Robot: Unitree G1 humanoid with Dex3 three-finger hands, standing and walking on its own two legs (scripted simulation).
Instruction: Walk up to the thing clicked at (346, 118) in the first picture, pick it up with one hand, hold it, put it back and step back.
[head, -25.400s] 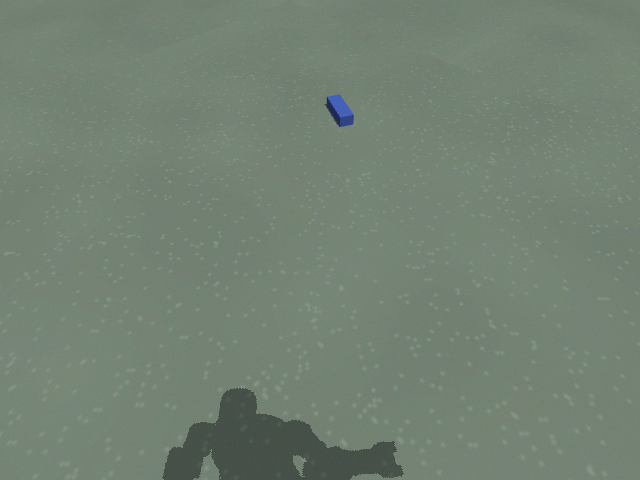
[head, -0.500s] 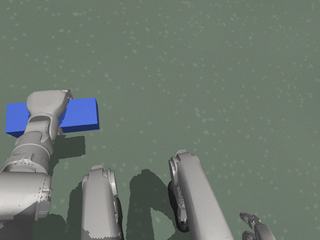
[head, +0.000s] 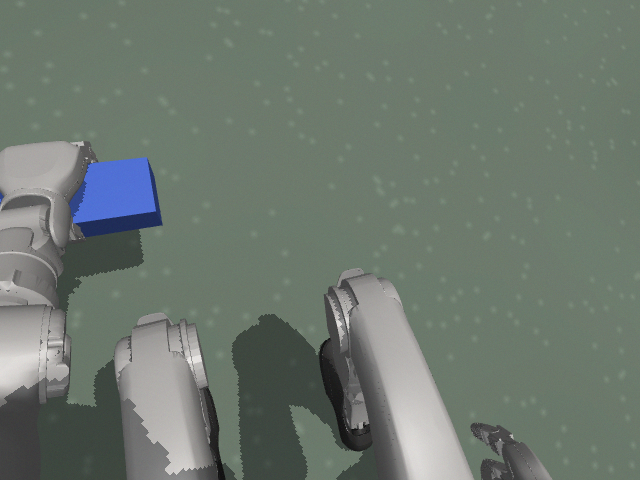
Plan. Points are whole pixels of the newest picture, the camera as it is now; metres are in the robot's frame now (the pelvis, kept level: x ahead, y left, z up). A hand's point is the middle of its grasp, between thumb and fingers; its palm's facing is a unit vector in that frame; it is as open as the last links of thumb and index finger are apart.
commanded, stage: crouch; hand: left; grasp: from above
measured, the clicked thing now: (65, 204) +0.49 +0.25 -0.19
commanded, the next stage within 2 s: lower in 0.50 s
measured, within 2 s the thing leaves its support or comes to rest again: rests again in 1.80 s
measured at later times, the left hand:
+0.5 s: hand (74, 203) +0.50 +0.24 -0.21, palm faces -0.46 -0.01 -0.89, open 10.7 cm
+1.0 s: hand (87, 209) +0.50 +0.24 -0.26, palm faces -0.48 -0.01 -0.88, open 10.7 cm
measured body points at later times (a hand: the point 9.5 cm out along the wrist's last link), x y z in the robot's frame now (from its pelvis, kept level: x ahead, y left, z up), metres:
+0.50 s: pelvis +0.00 +0.00 -0.04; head +0.25 +0.05 +0.33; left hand +0.52 +0.24 -0.16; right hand +0.01 -0.27 -0.15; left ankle +0.07 +0.13 -0.35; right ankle +0.09 -0.14 -0.35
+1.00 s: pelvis +0.00 +0.00 -0.07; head +0.27 +0.06 +0.29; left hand +0.52 +0.24 -0.21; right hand +0.01 -0.27 -0.15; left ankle +0.07 +0.13 -0.35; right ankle +0.09 -0.14 -0.35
